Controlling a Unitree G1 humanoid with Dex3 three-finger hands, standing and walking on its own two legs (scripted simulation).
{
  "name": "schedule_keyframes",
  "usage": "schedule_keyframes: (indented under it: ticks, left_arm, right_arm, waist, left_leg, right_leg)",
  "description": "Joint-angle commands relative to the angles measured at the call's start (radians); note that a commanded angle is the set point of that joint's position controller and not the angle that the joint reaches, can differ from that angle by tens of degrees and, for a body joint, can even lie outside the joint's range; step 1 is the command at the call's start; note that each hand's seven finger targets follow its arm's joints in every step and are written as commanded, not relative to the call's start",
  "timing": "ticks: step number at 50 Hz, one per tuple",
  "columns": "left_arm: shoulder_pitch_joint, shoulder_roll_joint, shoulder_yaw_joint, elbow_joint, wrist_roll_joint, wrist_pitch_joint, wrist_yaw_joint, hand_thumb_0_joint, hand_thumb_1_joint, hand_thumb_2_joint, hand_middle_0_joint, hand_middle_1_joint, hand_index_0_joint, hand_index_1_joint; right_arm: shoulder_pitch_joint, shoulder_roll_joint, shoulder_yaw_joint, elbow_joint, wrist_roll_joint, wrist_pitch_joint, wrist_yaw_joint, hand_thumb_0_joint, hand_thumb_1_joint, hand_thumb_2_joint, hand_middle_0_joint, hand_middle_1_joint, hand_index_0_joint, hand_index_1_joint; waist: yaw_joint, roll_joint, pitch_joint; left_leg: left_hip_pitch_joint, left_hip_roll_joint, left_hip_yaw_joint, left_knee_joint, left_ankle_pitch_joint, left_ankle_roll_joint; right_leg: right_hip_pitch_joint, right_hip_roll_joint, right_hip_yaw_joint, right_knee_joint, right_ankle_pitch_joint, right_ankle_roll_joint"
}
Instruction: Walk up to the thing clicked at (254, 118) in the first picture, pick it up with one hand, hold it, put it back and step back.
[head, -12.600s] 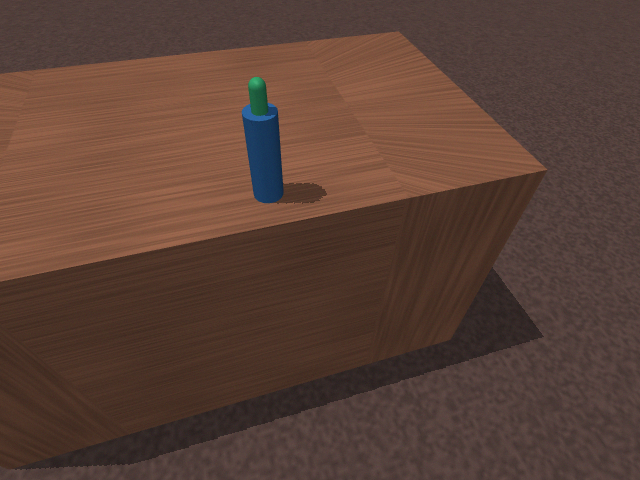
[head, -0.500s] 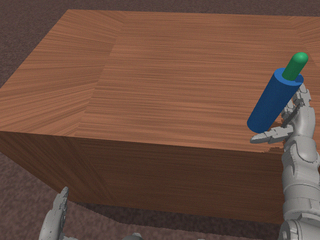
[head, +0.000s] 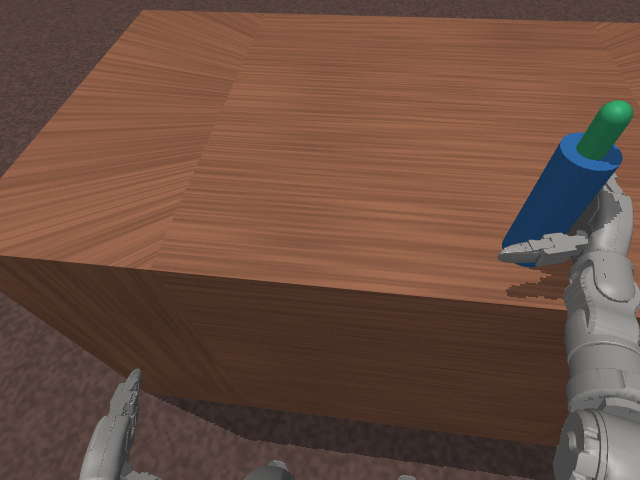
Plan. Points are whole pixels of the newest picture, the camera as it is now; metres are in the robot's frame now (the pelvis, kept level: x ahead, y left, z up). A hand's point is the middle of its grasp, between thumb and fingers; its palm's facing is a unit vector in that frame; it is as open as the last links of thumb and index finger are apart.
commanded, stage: close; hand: right
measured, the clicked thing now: (562, 191) +0.44 -0.22 +0.14
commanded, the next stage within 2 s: settle in 0.34 s
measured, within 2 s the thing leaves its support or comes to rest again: leaves its support in 0.56 s
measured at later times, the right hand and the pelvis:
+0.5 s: hand (547, 216) +0.44 -0.22 +0.09, palm faces +0.21 +0.98 +0.01, open 8.4 cm; pelvis +0.01 +0.00 +0.00, yaw +0 degrees
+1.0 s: hand (564, 187) +0.44 -0.22 +0.14, palm faces +0.20 +0.98 +0.00, open 8.5 cm; pelvis +0.01 +0.00 +0.02, yaw +0 degrees
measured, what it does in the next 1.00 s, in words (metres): stands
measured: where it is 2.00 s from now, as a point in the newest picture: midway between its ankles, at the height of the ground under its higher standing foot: outside the picture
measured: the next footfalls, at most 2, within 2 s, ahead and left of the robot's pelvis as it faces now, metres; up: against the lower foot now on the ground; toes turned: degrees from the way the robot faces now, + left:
none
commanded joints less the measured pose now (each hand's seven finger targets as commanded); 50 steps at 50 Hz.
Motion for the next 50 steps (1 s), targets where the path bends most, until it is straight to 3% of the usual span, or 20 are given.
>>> schedule_keyframes:
  ticks: [1,4,6,9,11,13,17,19,21,24,26,29,30,31,34,36,37,40,42,50]
  left_arm:
    - [-0.017,0.168,0.083,-0.176,0.0,-0.05,0.01,0.0,-0.566,0.066,-0.047,-0.05,-0.045,-0.053]
    - [-0.012,0.164,0.085,-0.173,-0.007,-0.038,0.008,0.0,-0.564,0.063,-0.048,-0.05,-0.047,-0.052]
    - [-0.063,0.11,0.031,-0.206,-0.009,-0.043,0.007,0.0,-0.57,0.067,-0.048,-0.048,-0.044,-0.053]
    - [-0.026,0.155,0.074,-0.184,-0.008,-0.038,0.011,0.0,-0.55,0.054,-0.048,-0.051,-0.049,-0.049]
    - [0.005,0.157,0.087,-0.154,0.0,-0.037,0.014,0.0,-0.544,0.049,-0.049,-0.053,-0.053,-0.049]
    - [0.02,0.171,0.103,-0.184,-0.004,-0.041,0.013,0.0,-0.541,0.047,-0.048,-0.053,-0.052,-0.049]
    - [0.041,0.102,0.043,-0.16,-0.005,-0.037,0.003,0.0,-0.544,0.047,-0.05,-0.053,-0.053,-0.049]
    - [0.002,0.16,0.085,-0.187,-0.005,-0.04,0.006,0.0,-0.539,0.043,-0.049,-0.054,-0.054,-0.049]
    - [-0.013,0.163,0.096,-0.205,-0.003,-0.042,0.011,0.0,-0.527,0.035,-0.048,-0.055,-0.056,-0.046]
    - [-0.007,0.159,0.091,-0.191,-0.009,-0.036,0.01,0.0,-0.554,0.054,-0.064,-0.06,-0.062,-0.062]
    - [-0.067,0.151,0.076,-0.25,-0.013,-0.039,0.011,0.0,-0.561,0.059,-0.063,-0.057,-0.058,-0.061]
    - [-0.028,0.128,0.05,-0.167,-0.011,-0.031,0.009,0.0,-0.556,0.057,-0.061,-0.057,-0.058,-0.061]
    - [-0.075,0.132,0.06,-0.203,-0.013,-0.036,0.015,0.0,-0.555,0.055,-0.061,-0.056,-0.058,-0.059]
    - [-0.066,0.156,0.079,-0.181,-0.011,-0.037,0.023,0.0,-0.562,0.061,-0.061,-0.054,-0.056,-0.06]
    - [-0.002,0.127,0.05,-0.095,-0.012,-0.022,0.015,0.0,-0.549,0.057,-0.06,-0.058,-0.059,-0.06]
    - [-0.099,0.152,0.071,-0.196,-0.017,-0.033,0.028,0.0,-0.548,0.053,-0.06,-0.056,-0.06,-0.056]
    - [-0.045,0.176,0.101,-0.119,-0.016,-0.026,0.034,0.0,-0.546,0.054,-0.06,-0.056,-0.059,-0.056]
    - [-0.05,0.159,0.086,-0.1,-0.021,-0.027,0.029,0.0,-0.539,0.05,-0.058,-0.058,-0.06,-0.056]
    - [-0.083,0.133,0.055,-0.131,-0.023,-0.03,0.029,0.0,-0.537,0.047,-0.058,-0.055,-0.06,-0.053]
    - [-0.043,0.16,0.083,-0.072,-0.029,-0.03,0.03,0.0,-0.545,0.054,-0.054,-0.054,-0.054,-0.054]
  right_arm:
    - [-0.403,-0.263,-0.046,-0.268,-0.006,-0.074,-0.009,0.0,0.347,-0.273,0.768,0.506,0.768,0.507]
    - [-0.284,-0.159,0.002,-0.212,0.013,-0.051,0.002,0.0,0.271,-0.318,0.814,0.549,0.811,0.55]
    - [-0.372,-0.182,-0.008,-0.297,0.017,-0.069,0.0,0.0,0.249,-0.348,0.844,0.581,0.841,0.583]
    - [-0.318,-0.201,-0.021,-0.218,0.008,-0.066,-0.007,0.0,0.141,-0.464,0.94,0.696,0.938,0.698]
    - [-0.436,-0.223,-0.022,-0.296,0.002,-0.086,-0.018,0.0,0.044,-0.558,0.98,0.77,0.98,0.771]
    - [-0.338,-0.205,-0.024,-0.231,0.004,-0.08,-0.018,0.0,-0.058,-0.659,1.053,0.865,1.052,0.866]
    - [-0.368,-0.197,-0.009,-0.296,0.005,-0.091,-0.008,0.0,-0.254,-0.81,1.186,1.009,1.181,1.01]
    - [-0.317,-0.198,-0.024,-0.223,0.009,-0.076,-0.003,0.0,-0.324,-0.86,1.238,1.061,1.232,1.062]
    - [-0.433,-0.231,-0.03,-0.297,0.003,-0.091,-0.007,0.0,-0.396,-1.019,1.26,1.178,1.262,1.179]
    - [-0.363,-0.209,-0.024,-0.279,0.012,-0.079,-0.001,0.0,-0.474,-1.194,1.236,1.28,1.252,1.281]
    - [-0.43,-0.224,-0.014,-0.362,0.013,-0.085,-0.005,0.0,-0.479,-1.209,1.249,1.297,1.266,1.298]
    - [-0.345,-0.189,-0.012,-0.266,0.016,-0.058,-0.003,0.0,-0.448,-1.23,1.268,1.326,1.288,1.327]
    - [-0.488,-0.262,-0.037,-0.417,0.016,-0.078,-0.012,0.0,-0.43,-1.241,1.289,1.346,1.311,1.347]
    - [-0.469,-0.271,-0.038,-0.373,0.013,-0.072,-0.018,0.0,-0.437,-1.231,1.294,1.34,1.315,1.34]
    - [-0.309,-0.157,0.018,-0.212,0.012,-0.025,-0.017,0.0,-0.408,-1.283,1.316,1.39,1.344,1.391]
    - [-0.497,-0.28,-0.039,-0.431,0.015,-0.049,-0.033,0.0,-0.377,-1.259,1.309,1.375,1.338,1.376]
    - [-0.447,-0.284,-0.042,-0.341,0.009,-0.029,-0.035,0.0,-0.377,-1.252,1.323,1.376,1.353,1.376]
    - [-0.342,-0.167,0.014,-0.228,0.02,0.012,-0.018,0.0,-0.353,-1.257,1.309,1.376,1.34,1.377]
    - [-0.435,-0.238,-0.016,-0.334,0.019,0.003,-0.023,0.0,-0.36,-1.251,1.317,1.376,1.348,1.377]
    - [-0.403,-0.204,0.007,-0.275,0.028,0.046,-0.009,0.0,-0.353,-1.256,1.29,1.368,1.322,1.369]
  waist:
    - [-0.037,-0.13,-0.454]
    - [-0.02,-0.055,-0.368]
    - [-0.017,-0.083,-0.396]
    - [-0.009,-0.057,-0.337]
    - [0.016,-0.101,-0.354]
    - [0.01,-0.079,-0.348]
    - [-0.009,-0.113,-0.361]
    - [0.004,-0.074,-0.345]
    - [0.022,-0.084,-0.419]
    - [-0.005,-0.088,-0.388]
    - [-0.018,-0.098,-0.45]
    - [-0.02,-0.079,-0.366]
    - [-0.021,-0.122,-0.44]
    - [-0.017,-0.116,-0.457]
    - [-0.025,-0.084,-0.289]
    - [-0.027,-0.082,-0.46]
    - [-0.023,-0.094,-0.41]
    - [-0.004,-0.023,-0.288]
    - [-0.023,-0.049,-0.362]
    - [-0.022,-0.034,-0.307]
  left_leg:
    - [0.163,-0.031,0.037,-0.089,0.272,0.036]
    - [0.181,-0.033,0.043,-0.103,0.288,0.031]
    - [0.174,-0.03,0.037,-0.104,0.279,0.031]
    - [0.15,-0.029,0.032,-0.109,0.25,0.03]
    - [0.128,-0.029,0.03,-0.105,0.25,0.032]
    - [0.132,-0.03,0.035,-0.108,0.24,0.031]
    - [0.134,-0.026,0.031,-0.097,0.278,0.032]
    - [0.131,-0.026,0.031,-0.098,0.273,0.028]
    - [0.153,-0.022,0.025,-0.095,0.312,0.026]
    - [0.159,-0.024,0.031,-0.102,0.277,0.029]
    - [0.194,-0.026,0.033,-0.102,0.298,0.032]
    - [0.189,-0.024,0.029,-0.123,0.268,0.028]
    - [0.211,-0.02,0.022,-0.124,0.286,0.028]
    - [0.223,-0.024,0.028,-0.124,0.301,0.029]
    - [0.195,-0.026,0.036,-0.145,0.264,0.03]
    - [0.27,-0.023,0.03,-0.144,0.336,0.025]
    - [0.252,-0.023,0.03,-0.148,0.339,0.026]
    - [0.221,-0.021,0.03,-0.175,0.288,0.02]
    - [0.261,-0.02,0.029,-0.179,0.3,0.021]
    - [0.266,-0.02,0.035,-0.198,0.299,0.022]
  right_leg:
    - [0.301,0.01,-0.001,-0.118,0.334,-0.008]
    - [0.269,0.012,-0.004,-0.128,0.336,-0.014]
    - [0.27,0.009,-0.005,-0.128,0.323,-0.015]
    - [0.245,0.011,-0.008,-0.134,0.273,-0.019]
    - [0.269,0.009,-0.007,-0.135,0.263,-0.018]
    - [0.281,0.008,-0.004,-0.138,0.258,-0.017]
    - [0.28,0.013,-0.014,-0.121,0.305,-0.016]
    - [0.258,0.014,-0.01,-0.115,0.288,-0.02]
    - [0.283,0.015,-0.013,-0.099,0.306,-0.025]
    - [0.271,0.015,-0.009,-0.119,0.286,-0.02]
    - [0.304,0.014,-0.008,-0.123,0.318,-0.018]
    - [0.259,0.02,-0.011,-0.133,0.27,-0.023]
    - [0.293,0.019,-0.015,-0.131,0.278,-0.023]
    - [0.33,0.018,-0.014,-0.138,0.301,-0.02]
    - [0.267,0.02,-0.012,-0.17,0.272,-0.019]
    - [0.34,0.018,-0.016,-0.158,0.331,-0.023]
    - [0.345,0.02,-0.022,-0.162,0.335,-0.022]
    - [0.29,0.019,-0.02,-0.183,0.263,-0.031]
    - [0.323,0.02,-0.023,-0.193,0.28,-0.029]
    - [0.351,0.019,-0.019,-0.225,0.291,-0.025]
